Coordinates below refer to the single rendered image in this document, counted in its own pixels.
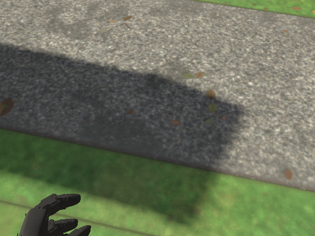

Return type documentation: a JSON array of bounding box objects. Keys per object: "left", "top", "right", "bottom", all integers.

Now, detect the robot left hand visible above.
[{"left": 17, "top": 194, "right": 92, "bottom": 236}]

